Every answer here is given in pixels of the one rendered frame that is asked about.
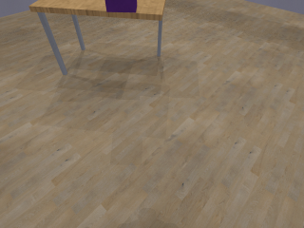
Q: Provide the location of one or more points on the carton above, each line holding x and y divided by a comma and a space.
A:
121, 5

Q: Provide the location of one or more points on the table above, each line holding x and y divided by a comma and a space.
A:
146, 10

